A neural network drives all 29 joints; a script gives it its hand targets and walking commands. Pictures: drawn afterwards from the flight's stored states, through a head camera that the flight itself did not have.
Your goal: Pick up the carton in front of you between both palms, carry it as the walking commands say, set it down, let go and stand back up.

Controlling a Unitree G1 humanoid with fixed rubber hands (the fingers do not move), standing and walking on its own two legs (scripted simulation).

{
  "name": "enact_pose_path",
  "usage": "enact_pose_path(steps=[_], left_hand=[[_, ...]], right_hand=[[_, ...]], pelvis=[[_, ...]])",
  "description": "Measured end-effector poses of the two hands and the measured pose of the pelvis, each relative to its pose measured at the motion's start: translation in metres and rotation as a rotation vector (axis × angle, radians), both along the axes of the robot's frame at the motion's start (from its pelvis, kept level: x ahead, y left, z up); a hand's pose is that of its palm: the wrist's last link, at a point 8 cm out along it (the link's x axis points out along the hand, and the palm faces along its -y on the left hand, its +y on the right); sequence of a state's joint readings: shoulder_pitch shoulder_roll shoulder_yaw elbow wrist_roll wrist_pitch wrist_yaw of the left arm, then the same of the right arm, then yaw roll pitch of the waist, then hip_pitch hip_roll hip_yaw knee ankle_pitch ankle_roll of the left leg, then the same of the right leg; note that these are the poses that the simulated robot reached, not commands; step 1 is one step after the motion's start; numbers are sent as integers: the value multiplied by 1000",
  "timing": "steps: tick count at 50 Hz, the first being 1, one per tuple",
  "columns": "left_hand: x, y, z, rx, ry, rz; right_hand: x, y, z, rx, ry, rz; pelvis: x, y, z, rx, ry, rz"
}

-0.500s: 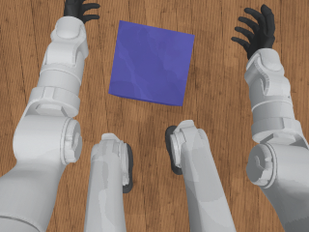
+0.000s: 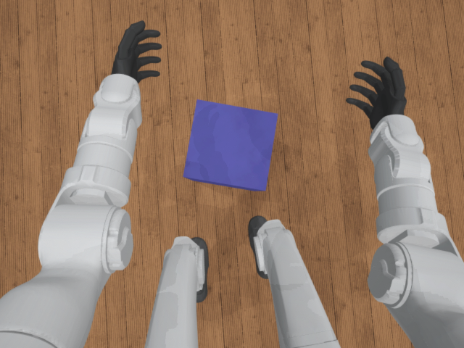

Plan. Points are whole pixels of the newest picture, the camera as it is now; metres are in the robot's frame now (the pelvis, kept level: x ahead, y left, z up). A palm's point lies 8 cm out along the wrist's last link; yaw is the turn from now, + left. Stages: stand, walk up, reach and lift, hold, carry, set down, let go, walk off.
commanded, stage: let go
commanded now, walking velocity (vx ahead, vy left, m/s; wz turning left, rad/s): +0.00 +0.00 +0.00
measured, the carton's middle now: (229, 151) +0.45 -0.05 -0.49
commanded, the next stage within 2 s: stand in 1.34 s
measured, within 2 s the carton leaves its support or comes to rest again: neither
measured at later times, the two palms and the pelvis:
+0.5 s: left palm (70, 163) +0.39 +0.16 +0.02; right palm (460, 172) +0.32 -0.28 +0.03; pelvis +0.06 -0.03 +0.12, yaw +0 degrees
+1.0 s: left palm out of the picture +0.26 +0.25 +0.10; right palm out of the picture +0.25 -0.22 +0.09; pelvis +0.09 +0.01 +0.16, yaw -1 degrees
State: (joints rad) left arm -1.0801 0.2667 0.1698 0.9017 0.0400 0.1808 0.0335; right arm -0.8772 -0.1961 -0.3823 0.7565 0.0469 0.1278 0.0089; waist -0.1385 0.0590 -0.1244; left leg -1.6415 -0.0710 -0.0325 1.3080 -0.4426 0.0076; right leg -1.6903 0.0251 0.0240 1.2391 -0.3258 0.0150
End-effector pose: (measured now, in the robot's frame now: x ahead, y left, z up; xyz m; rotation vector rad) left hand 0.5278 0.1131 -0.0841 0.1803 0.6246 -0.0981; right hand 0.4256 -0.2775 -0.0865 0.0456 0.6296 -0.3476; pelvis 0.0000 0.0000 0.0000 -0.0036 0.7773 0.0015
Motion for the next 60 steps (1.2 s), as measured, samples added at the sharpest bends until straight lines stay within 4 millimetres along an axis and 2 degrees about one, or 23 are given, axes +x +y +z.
enact_pose_path(steps=[4,7,13,17,25,33,39,44,50,56,60], left_hand=[[-6,2,17,9,5,17],[-20,6,27,30,14,42],[-70,19,48,73,49,122],[-102,28,68,76,69,163],[-141,43,107,66,76,156],[-185,67,135,63,94,140],[-221,91,156,62,98,138],[-249,114,170,72,113,151],[-273,133,180,76,133,166],[-280,134,182,70,139,169],[-280,129,179,64,133,178]], right_hand=[[-2,1,16,-11,12,32],[-10,2,27,-26,36,77],[-43,4,51,-59,114,200],[-64,1,74,-74,147,258],[-103,-1,117,-81,166,291],[-152,17,154,-75,170,275],[-177,34,174,-78,171,281],[-184,44,180,-82,173,299],[-178,54,180,-87,169,322],[-175,59,180,-93,171,332],[-177,53,182,-107,187,311]], pelvis=[[4,-3,18,2,-15,2],[10,-6,33,6,-36,4],[24,-14,68,15,-126,7],[36,-19,88,20,-203,6],[61,-26,117,18,-348,-3],[81,-21,140,7,-499,-8],[89,-9,153,-8,-631,-11],[92,3,158,-17,-726,-13],[91,13,159,-20,-810,-12],[88,14,159,-18,-861,-8],[87,11,157,-19,-873,-12]])
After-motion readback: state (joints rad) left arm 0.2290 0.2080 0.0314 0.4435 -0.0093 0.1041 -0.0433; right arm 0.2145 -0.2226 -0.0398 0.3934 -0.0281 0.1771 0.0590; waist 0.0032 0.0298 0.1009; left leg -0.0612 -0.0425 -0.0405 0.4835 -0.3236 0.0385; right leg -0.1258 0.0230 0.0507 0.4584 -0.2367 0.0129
